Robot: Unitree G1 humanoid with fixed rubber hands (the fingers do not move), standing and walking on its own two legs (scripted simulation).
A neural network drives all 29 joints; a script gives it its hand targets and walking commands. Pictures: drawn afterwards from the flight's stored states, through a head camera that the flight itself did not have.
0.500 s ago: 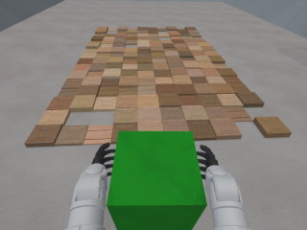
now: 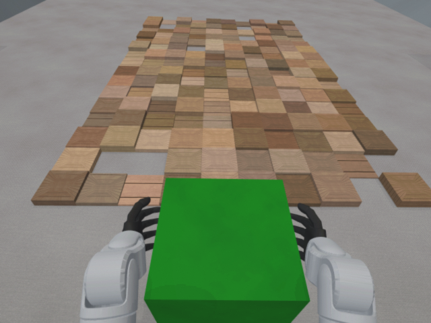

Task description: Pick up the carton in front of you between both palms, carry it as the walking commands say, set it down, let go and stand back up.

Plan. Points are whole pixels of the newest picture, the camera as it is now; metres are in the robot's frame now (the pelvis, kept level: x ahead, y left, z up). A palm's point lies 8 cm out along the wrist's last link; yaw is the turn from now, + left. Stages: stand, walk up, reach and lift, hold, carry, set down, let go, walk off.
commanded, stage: carry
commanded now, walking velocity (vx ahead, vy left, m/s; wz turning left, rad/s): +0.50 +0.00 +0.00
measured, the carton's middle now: (222, 262) +0.26 -0.01 +0.00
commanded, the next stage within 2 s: none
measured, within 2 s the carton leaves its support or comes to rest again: neither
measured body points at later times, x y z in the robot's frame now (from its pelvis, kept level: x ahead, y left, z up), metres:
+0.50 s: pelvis +0.29 +0.05 +0.01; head +0.31 +0.06 +0.46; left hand +0.59 +0.18 +0.09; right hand +0.56 -0.12 +0.09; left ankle +0.22 +0.12 -0.74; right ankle +0.37 -0.10 -0.68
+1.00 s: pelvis +0.61 +0.00 +0.00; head +0.65 -0.01 +0.45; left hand +0.98 +0.16 +0.15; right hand +0.98 -0.15 +0.15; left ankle +0.70 +0.14 -0.68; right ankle +0.56 -0.06 -0.74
